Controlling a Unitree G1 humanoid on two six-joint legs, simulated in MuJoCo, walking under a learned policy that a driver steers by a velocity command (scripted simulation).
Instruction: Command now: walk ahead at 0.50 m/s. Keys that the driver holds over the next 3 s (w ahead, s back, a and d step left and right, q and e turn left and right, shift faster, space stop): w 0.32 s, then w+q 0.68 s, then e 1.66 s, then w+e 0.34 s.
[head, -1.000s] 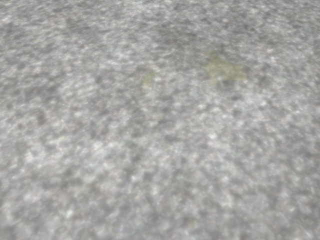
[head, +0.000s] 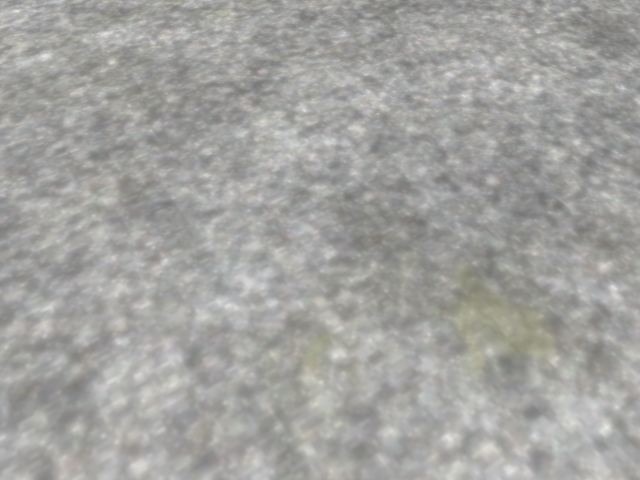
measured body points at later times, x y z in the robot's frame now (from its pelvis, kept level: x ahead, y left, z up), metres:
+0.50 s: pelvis +0.27 -0.05 +0.00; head +0.29 -0.06 +0.45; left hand +0.22 +0.19 -0.14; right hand +0.39 -0.28 -0.14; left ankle +0.39 +0.11 -0.68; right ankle +0.22 -0.11 -0.74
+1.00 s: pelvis +0.53 +0.03 +0.00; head +0.56 +0.05 +0.45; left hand +0.60 +0.31 -0.12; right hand +0.63 -0.23 -0.13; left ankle +0.50 +0.06 -0.74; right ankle +0.68 -0.12 -0.67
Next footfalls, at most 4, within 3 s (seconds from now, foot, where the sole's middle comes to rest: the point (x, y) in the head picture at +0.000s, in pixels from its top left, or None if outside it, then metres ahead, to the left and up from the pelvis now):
0.16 right None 0.26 -0.11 -0.78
0.72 left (282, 454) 0.54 0.07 -0.78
1.24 right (298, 325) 0.85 0.02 -0.78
1.78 left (229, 364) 0.75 0.19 -0.78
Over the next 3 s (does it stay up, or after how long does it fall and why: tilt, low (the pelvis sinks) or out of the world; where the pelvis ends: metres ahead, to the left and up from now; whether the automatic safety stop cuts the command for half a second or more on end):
stays up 0.75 0.06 0.00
